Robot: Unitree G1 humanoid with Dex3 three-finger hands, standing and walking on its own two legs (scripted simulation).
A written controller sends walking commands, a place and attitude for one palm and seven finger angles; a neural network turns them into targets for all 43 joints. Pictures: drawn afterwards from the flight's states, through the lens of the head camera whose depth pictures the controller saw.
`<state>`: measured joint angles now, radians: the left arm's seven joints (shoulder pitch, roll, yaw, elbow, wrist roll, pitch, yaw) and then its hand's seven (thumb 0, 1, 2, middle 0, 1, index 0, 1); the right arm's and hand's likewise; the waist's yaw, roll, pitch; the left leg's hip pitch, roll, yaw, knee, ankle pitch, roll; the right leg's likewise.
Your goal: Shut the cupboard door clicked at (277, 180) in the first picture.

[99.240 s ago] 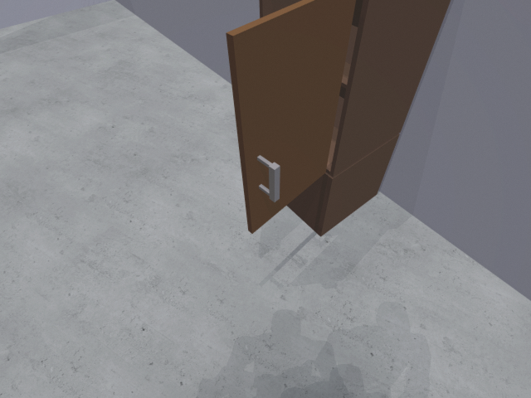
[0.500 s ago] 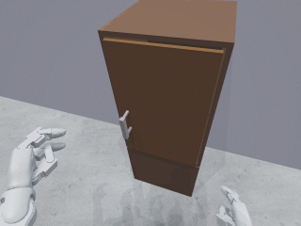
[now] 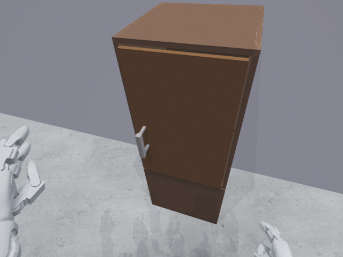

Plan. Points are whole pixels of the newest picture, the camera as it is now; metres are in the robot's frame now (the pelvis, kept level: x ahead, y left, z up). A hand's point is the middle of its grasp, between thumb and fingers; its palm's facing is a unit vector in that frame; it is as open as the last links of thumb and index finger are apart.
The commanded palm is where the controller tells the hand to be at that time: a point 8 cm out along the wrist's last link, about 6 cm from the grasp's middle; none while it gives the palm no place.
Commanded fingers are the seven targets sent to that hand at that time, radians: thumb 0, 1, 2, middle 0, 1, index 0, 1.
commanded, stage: draw the hand back to the body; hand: left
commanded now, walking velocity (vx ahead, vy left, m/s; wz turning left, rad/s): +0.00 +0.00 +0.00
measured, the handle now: (143, 142) +0.54 +0.19 -0.11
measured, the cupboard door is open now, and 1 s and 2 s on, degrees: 0 0 0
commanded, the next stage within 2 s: step back with the hand held close in 0.04 s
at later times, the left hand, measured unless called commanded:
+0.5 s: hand (30, 183) +0.19 +0.28 +0.16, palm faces +0.39 -0.77 -0.50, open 7.4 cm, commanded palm +0.12 +0.32 +0.17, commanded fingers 0.00 0.90 0.90 -0.20 -0.30 -0.20 -0.30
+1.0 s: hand (1, 224) +0.11 +0.28 +0.16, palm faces +0.48 -0.75 -0.45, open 7.4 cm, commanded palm +0.04 +0.32 +0.17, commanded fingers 0.00 0.90 0.90 -0.20 -0.30 -0.20 -0.30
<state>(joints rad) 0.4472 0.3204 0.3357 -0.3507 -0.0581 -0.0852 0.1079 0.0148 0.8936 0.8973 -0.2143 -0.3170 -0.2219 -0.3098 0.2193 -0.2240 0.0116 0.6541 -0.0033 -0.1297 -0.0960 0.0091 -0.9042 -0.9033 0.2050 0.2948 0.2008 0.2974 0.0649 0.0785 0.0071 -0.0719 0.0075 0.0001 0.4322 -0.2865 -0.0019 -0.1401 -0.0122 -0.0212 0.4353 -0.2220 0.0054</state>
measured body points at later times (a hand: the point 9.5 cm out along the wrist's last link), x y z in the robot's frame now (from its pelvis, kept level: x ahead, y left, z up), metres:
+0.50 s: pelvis -0.02 +0.02 +0.00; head -0.01 +0.01 +0.45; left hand +0.16 +0.32 +0.18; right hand +0.14 -0.23 -0.09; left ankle -0.03 +0.12 -0.74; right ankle +0.01 -0.12 -0.74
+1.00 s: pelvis -0.09 +0.01 -0.02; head -0.09 +0.02 +0.43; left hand +0.08 +0.32 +0.19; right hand +0.06 -0.23 -0.10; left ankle -0.03 +0.12 -0.74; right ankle +0.01 -0.12 -0.74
